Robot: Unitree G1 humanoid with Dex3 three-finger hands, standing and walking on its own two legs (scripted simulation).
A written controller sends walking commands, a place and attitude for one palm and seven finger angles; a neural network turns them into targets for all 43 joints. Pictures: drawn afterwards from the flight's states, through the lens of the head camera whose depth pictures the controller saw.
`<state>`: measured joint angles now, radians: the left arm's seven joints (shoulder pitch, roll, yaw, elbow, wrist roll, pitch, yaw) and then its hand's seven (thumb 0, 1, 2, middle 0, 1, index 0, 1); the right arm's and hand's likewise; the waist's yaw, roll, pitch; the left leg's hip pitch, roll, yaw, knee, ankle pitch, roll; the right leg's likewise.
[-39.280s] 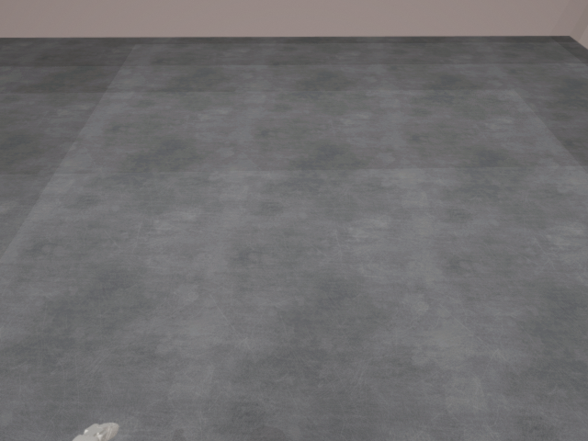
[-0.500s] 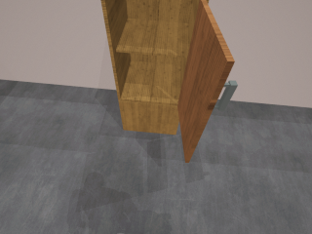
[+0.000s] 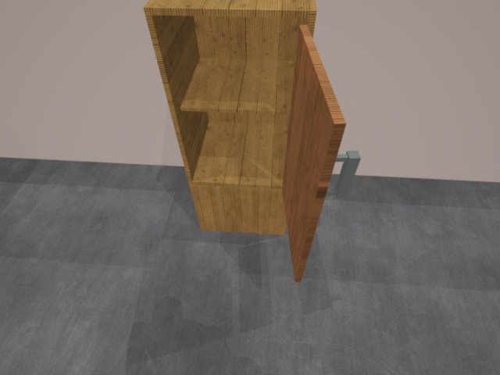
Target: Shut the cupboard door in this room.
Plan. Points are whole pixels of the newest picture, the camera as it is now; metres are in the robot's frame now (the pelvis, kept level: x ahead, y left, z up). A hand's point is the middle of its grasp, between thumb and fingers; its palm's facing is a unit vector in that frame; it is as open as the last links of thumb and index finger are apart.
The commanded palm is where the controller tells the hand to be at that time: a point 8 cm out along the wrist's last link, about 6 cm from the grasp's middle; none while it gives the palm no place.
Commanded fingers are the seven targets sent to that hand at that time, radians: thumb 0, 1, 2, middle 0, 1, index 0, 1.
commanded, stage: stand and wait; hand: left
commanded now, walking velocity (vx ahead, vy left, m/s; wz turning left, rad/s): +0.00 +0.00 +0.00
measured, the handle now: (336, 176) +0.49 -0.14 +0.02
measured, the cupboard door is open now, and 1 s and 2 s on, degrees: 97 97 97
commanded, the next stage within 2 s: turn or walk to find it in 1.14 s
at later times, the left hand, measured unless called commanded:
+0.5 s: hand out of the picture +0.01 +0.18 -0.17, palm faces +0.02 -0.98 -0.21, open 7.3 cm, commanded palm none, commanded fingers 0.00 0.90 0.90 -0.20 -0.30 -0.20 -0.30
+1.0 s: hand out of the picture +0.04 +0.24 -0.16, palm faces +0.00 -0.96 -0.29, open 7.4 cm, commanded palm none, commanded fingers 0.00 0.90 0.90 -0.20 -0.30 -0.20 -0.30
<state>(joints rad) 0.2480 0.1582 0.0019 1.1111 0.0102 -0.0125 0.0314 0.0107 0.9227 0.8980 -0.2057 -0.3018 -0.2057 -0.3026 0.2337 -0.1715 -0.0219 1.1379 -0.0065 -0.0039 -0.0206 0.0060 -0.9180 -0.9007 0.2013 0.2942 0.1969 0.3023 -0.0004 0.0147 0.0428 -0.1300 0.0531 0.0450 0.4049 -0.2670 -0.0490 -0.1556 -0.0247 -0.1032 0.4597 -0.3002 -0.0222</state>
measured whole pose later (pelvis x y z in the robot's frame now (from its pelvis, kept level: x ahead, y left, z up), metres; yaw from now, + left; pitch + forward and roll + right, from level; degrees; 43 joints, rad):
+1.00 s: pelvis +0.00 +0.02 +0.01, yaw -1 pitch -1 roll +0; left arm 0.19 0.26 0.01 1.10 0.01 -0.02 0.02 0.01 0.90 0.90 -0.20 -0.30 -0.20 -0.30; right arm 0.18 -0.25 -0.02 1.12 -0.01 -0.03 -0.02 0.01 -0.91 -0.90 0.20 0.29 0.20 0.30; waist 0.00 0.00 0.05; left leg -0.08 0.04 0.06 0.35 -0.24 -0.02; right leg -0.10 -0.03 -0.09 0.37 -0.25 0.00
